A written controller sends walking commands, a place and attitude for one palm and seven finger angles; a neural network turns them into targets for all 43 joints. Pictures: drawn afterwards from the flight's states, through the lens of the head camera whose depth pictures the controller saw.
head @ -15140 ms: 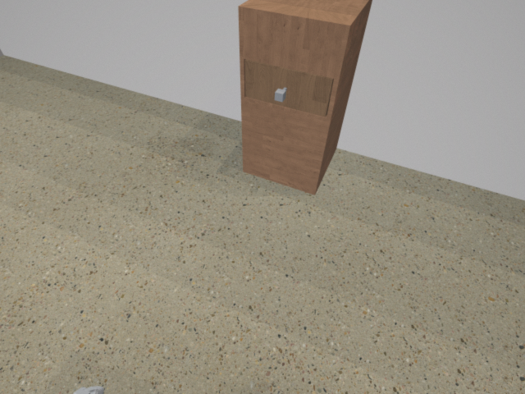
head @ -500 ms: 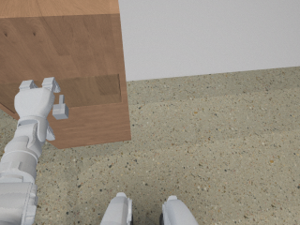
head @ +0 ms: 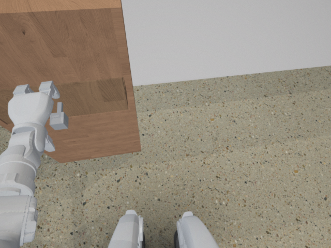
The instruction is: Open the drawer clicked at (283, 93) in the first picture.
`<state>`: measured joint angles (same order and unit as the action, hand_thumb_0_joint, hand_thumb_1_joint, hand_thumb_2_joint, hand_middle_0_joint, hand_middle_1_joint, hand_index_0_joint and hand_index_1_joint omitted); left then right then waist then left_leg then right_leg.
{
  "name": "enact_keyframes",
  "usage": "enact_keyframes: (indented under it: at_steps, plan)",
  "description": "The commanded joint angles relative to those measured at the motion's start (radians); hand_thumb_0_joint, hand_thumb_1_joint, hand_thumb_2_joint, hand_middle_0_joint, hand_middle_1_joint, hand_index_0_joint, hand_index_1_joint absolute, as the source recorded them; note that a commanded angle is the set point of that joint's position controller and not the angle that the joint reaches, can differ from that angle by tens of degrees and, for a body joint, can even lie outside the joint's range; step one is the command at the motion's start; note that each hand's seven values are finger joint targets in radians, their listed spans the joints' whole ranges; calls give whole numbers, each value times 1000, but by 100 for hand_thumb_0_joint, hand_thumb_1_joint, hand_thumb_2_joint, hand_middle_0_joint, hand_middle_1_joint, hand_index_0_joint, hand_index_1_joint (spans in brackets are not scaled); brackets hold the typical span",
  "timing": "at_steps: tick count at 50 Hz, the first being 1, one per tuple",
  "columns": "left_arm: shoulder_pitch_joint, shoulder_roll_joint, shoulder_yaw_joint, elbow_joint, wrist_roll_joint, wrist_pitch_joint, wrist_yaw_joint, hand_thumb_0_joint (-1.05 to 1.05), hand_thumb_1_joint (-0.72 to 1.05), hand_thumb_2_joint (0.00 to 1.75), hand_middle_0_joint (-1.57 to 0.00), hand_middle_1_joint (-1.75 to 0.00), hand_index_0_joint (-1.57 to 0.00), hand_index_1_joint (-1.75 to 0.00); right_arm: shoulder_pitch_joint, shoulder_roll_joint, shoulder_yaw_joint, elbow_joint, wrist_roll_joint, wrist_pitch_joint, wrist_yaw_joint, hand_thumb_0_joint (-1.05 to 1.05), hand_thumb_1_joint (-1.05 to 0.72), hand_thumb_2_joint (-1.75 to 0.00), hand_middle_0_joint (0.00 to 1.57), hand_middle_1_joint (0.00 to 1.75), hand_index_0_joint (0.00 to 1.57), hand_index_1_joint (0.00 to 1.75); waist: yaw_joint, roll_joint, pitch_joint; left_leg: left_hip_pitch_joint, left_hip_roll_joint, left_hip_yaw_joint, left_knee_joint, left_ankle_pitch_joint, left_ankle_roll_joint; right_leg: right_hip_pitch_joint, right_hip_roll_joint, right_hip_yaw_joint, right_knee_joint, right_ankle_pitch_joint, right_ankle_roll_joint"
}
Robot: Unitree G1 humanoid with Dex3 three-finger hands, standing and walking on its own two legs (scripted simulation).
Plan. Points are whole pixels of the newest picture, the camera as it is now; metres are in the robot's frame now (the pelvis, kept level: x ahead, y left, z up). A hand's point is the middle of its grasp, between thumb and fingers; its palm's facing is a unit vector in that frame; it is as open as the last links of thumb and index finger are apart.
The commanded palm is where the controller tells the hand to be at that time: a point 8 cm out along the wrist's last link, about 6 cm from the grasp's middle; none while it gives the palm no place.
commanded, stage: re-aim the fingers above the handle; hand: left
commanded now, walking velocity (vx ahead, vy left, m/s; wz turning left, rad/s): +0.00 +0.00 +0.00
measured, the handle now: (59, 115) +0.48 +0.30 -0.10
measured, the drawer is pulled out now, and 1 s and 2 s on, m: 0.00 0.00 0.00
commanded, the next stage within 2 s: lower the fingers behind the handle in 1.36 s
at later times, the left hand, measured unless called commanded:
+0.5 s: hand (47, 117) +0.44 +0.30 -0.04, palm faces -0.06 -0.03 -1.00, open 13.8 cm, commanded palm +0.43 +0.29 +0.03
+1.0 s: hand (46, 118) +0.43 +0.30 -0.03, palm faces -0.04 -0.02 -1.00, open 13.8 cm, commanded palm +0.42 +0.28 +0.03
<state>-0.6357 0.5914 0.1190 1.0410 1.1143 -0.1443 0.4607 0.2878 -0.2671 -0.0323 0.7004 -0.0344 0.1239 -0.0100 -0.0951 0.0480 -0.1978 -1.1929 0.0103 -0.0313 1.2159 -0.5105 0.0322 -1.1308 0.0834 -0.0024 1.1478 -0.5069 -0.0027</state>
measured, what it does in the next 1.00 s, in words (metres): stands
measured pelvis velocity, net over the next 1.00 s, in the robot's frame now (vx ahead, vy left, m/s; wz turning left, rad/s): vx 0.00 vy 0.00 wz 0.01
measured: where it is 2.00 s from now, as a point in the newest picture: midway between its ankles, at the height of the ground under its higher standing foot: outside the picture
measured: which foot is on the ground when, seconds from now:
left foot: down 0.00-1.00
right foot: down 0.00-1.00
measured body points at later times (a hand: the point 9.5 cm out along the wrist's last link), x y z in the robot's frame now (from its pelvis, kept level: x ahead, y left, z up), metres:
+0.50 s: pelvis +0.00 +0.00 +0.00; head +0.14 +0.02 +0.43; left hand +0.44 +0.30 +0.02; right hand +0.06 -0.27 -0.12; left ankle +0.02 +0.10 -0.63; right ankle +0.01 -0.12 -0.63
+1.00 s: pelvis +0.00 +0.00 +0.00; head +0.13 +0.02 +0.44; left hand +0.43 +0.30 +0.03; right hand +0.06 -0.28 -0.12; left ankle +0.02 +0.10 -0.63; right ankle +0.01 -0.12 -0.63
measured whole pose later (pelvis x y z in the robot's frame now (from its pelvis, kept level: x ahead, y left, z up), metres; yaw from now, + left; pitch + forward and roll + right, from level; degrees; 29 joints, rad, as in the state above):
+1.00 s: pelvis +0.00 +0.00 +0.00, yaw +1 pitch +27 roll -4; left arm -0.63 0.54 0.08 1.04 1.12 -0.11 0.50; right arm 0.27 -0.26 -0.04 0.70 -0.04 0.12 -0.01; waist -0.09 0.05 -0.21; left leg -1.16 0.00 -0.04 1.20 -0.51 0.03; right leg -1.09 0.08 -0.01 1.13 -0.51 0.00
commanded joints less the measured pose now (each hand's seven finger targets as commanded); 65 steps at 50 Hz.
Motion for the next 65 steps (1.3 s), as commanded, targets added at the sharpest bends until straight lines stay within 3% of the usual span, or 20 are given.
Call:
enact_keyframes:
  at_steps: [1,6,9,10,15,19,25,28,30,33,38,41,43,50,55,56,59,61,62,65]
  plan:
    - [-327,321,75,-186,-12,-5,38,0,-50,30,-30,-120,-30,-120,130,-175,-57,-42,0,-15,-24,0,-90,-90,20,30,20,30,3,85,-460,423,-9,-1,-129,385,15,184,-2,-28,-134,311,-34]
    - [-367,264,30,-188,-8,-19,44,0,-50,30,-30,-120,-30,-120,133,-169,-62,-34,-2,-23,-26,0,-90,-90,20,30,20,30,-17,112,-441,452,-6,-14,-131,372,10,121,-1,-37,-138,263,-37]
    - [-380,278,41,-185,-9,-18,49,0,-50,30,-30,-120,-30,-120,138,-171,-64,-28,-4,-27,-25,0,-90,-90,20,30,20,30,-17,115,-470,468,-5,-17,-122,394,10,118,0,-37,-131,277,-37]
    - [-340,296,61,-162,-13,-9,48,0,-50,30,-30,-120,-30,-120,139,-175,-60,-28,-6,-22,-23,0,-90,-90,20,30,20,30,3,116,-457,460,-8,-15,-126,395,7,133,1,-40,-127,278,-40]
    - [-364,244,22,-171,-4,12,54,0,-50,30,-30,-120,-30,-120,138,-169,-63,-35,-7,-21,-19,0,-90,-90,20,30,20,30,-10,128,-466,498,-3,-23,-130,424,3,113,4,-47,-128,285,-41]
    - [-383,273,39,-181,-3,23,53,0,-50,30,-30,-120,-30,-120,136,-171,-59,-40,-4,-15,-20,0,-90,-90,20,30,20,30,-11,109,-479,487,-4,-19,-134,427,6,139,1,-43,-130,304,-36]
    - [-309,278,61,-198,-11,20,50,0,-50,30,-30,-120,-30,-120,133,-169,-57,-45,-8,-12,-19,0,-90,-90,20,30,20,30,18,108,-484,491,-7,-10,-137,455,6,183,1,-40,-129,336,-40]
    - [-301,238,40,-201,-8,18,53,0,-50,30,-30,-120,-30,-120,125,-163,-61,-46,-6,-10,-16,0,-90,-90,20,30,20,30,11,112,-464,495,-5,-10,-143,455,5,173,0,-41,-136,331,-40]
    - [-272,263,61,-194,-12,21,56,0,-50,30,-30,-120,-30,-120,128,-168,-61,-45,-6,-8,-15,0,-90,-90,20,30,20,30,20,86,-450,481,-6,-5,-146,441,7,191,1,-41,-140,331,-39]
    - [-317,217,18,-200,-8,19,57,0,-50,30,-30,-120,-30,-120,126,-163,-64,-42,-5,-12,-16,0,-90,-90,20,30,20,30,-4,98,-428,487,-5,-13,-153,425,6,162,-1,-42,-149,307,-41]
    - [-345,195,8,-224,-8,5,67,0,-50,30,-30,-120,-30,-120,126,-160,-71,-35,-8,-18,-19,0,-90,-90,20,30,20,30,-9,103,-456,517,-3,-20,-152,432,4,146,-1,-44,-148,296,-41]
    - [-321,240,39,-193,4,15,77,0,-50,30,-30,-120,-30,-120,120,-166,-66,-35,-6,-14,-18,0,-90,-90,20,30,20,30,8,102,-438,495,-6,-21,-156,410,2,142,0,-45,-145,276,-42]
    - [-350,213,19,-205,5,23,82,0,-50,30,-30,-120,-30,-120,117,-162,-67,-35,-9,-15,-15,0,-90,-90,20,30,20,30,-1,129,-444,512,-5,-21,-154,415,0,129,-1,-46,-144,273,-44]
    - [-322,234,25,-156,-6,54,67,0,-50,30,-30,-120,-30,-120,119,-168,-60,-45,-3,-15,-17,0,-90,-90,20,30,20,30,3,84,-434,477,-11,-6,-159,378,9,176,-1,-39,-160,279,-37]
    - [-346,250,21,-151,-9,29,42,0,-50,30,-30,-120,-30,-120,121,-165,-56,-41,0,-23,-27,0,-90,-90,20,30,20,30,-11,77,-413,427,-14,2,-144,356,16,182,-3,-27,-157,291,-34]
    - [-331,289,52,-153,-7,21,40,0,-50,30,-30,-120,-30,-120,122,-168,-54,-43,2,-23,-27,0,-90,-90,20,30,20,30,3,69,-432,417,-15,3,-141,356,16,194,-4,-24,-151,293,-34]
    - [-337,300,57,-158,-5,2,37,0,-50,30,-30,-120,-30,-120,121,-168,-54,-43,1,-27,-29,0,-90,-90,20,30,20,30,2,84,-439,405,-17,4,-129,359,16,184,-4,-21,-141,297,-34]
    - [-360,285,44,-175,-4,-9,40,0,-50,30,-30,-120,-30,-120,124,-166,-57,-42,1,-30,-28,0,-90,-90,20,30,20,30,-9,95,-450,416,-13,0,-122,368,16,164,-3,-24,-135,297,-34]
    - [-342,304,64,-180,-4,-13,43,0,-50,30,-30,-120,-30,-120,128,-168,-59,-39,-3,-30,-28,0,-90,-90,20,30,20,30,7,103,-470,422,-14,1,-117,386,13,176,-3,-24,-126,312,-36]
    - [-302,275,55,-166,-18,-8,42,0,-50,30,-30,-120,-30,-120,134,-169,-62,-36,-3,-26,-23,0,-90,-90,20,30,20,30,5,86,-466,437,-12,-3,-114,414,11,171,1,-32,-122,328,-36]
